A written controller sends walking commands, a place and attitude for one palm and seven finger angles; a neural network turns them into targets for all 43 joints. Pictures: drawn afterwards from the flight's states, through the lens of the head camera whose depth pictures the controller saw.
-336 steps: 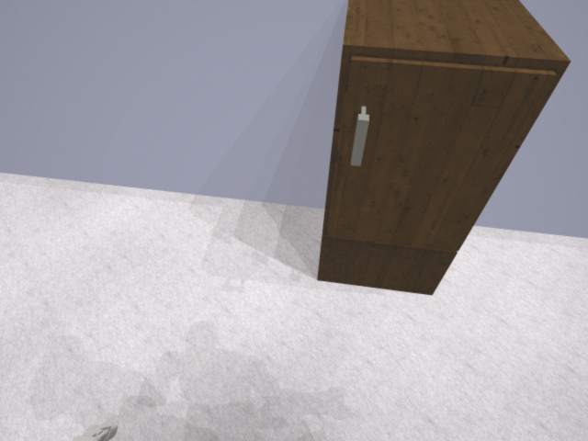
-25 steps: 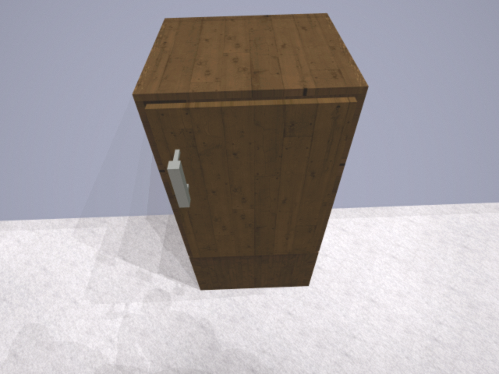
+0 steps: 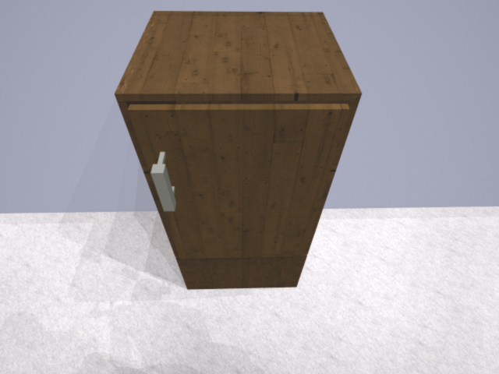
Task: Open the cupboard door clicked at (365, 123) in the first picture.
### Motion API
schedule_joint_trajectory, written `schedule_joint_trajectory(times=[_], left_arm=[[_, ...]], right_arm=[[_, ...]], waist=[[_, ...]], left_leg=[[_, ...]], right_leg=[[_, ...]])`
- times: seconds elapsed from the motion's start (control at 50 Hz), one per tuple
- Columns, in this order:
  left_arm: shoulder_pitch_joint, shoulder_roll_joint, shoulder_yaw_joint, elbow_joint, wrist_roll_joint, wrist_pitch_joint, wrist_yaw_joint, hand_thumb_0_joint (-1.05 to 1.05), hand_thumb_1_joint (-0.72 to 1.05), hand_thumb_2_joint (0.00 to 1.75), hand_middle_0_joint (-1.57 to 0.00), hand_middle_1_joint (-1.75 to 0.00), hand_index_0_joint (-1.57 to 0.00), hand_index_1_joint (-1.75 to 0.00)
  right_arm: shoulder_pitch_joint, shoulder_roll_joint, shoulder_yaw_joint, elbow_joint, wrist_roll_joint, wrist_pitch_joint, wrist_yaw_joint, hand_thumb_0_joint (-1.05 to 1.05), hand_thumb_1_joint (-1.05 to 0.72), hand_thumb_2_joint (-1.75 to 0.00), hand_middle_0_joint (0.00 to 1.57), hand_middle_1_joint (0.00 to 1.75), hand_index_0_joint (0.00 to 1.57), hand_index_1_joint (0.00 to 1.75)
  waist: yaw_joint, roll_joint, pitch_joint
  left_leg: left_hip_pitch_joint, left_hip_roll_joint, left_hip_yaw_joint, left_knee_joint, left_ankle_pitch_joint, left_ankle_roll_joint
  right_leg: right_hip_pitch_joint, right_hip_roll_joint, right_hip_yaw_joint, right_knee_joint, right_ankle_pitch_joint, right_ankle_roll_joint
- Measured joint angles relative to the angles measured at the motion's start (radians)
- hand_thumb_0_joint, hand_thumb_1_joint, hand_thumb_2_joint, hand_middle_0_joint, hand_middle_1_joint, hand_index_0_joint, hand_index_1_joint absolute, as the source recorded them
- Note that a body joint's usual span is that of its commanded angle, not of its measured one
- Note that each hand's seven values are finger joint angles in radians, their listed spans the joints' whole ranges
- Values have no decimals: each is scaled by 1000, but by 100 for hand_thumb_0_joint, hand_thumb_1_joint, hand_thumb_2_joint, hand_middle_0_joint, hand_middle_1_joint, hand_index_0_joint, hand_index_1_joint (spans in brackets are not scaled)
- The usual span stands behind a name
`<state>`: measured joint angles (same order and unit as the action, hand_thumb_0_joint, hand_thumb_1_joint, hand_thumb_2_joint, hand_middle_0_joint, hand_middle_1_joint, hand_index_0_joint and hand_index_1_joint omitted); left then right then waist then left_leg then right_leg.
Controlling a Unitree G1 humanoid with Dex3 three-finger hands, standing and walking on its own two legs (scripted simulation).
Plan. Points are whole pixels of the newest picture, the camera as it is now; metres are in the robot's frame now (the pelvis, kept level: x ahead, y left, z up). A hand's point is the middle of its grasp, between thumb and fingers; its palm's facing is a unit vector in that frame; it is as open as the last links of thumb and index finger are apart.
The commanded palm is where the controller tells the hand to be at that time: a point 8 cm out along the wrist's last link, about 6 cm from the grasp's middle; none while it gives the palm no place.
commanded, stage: look again from close up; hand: left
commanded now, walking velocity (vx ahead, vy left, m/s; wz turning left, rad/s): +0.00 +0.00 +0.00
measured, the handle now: (166, 181) +0.50 +0.22 -0.03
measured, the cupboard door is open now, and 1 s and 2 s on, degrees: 0 0 0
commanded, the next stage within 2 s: come to a stop and stand still in 0.12 s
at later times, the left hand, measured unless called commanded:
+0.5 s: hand out of the picture +0.02 +0.15 -0.17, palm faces +0.01 -0.98 -0.21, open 7.3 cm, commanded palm none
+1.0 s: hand out of the picture +0.04 +0.17 -0.17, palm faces +0.01 -0.97 -0.23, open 7.3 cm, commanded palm none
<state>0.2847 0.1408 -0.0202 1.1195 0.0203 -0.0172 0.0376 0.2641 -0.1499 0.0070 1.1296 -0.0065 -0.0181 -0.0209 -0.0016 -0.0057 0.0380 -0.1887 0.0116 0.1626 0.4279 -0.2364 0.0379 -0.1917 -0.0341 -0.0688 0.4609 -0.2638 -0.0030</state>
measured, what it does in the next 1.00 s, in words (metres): stands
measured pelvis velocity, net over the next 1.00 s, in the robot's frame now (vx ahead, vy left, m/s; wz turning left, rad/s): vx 0.02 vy -0.02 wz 0.01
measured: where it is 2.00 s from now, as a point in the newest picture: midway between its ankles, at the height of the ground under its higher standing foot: outside the picture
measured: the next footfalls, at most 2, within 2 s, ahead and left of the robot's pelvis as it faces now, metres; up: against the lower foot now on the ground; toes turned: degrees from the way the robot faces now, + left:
none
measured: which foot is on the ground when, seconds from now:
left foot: down 0.00-1.00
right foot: down 0.00-1.00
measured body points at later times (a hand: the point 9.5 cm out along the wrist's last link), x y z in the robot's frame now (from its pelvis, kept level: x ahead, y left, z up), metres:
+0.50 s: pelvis +0.02 -0.02 +0.00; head +0.04 -0.02 +0.45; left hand +0.02 +0.21 -0.16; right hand +0.02 -0.24 -0.16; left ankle +0.00 +0.09 -0.74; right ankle -0.01 -0.11 -0.74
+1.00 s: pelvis +0.02 -0.02 +0.00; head +0.04 -0.02 +0.45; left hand +0.04 +0.22 -0.15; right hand +0.02 -0.24 -0.17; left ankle +0.00 +0.09 -0.74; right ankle -0.01 -0.11 -0.74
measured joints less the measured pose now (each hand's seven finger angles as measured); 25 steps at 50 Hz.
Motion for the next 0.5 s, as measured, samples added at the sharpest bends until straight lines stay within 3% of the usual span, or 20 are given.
schedule_joint_trajectory(times=[0.5], left_arm=[[-14, 14, 11, 0, -1, -4, 5, 1, 92, 90, -20, -30, -20, -30]], right_arm=[[-8, 3, 0, 20, -1, 1, -11, 1, -92, -90, 20, 30, 20, 30]], waist=[[3, -3, -3]], left_leg=[[39, 17, -13, -23, -14, -31]], right_leg=[[38, 20, -12, -16, -27, -24]])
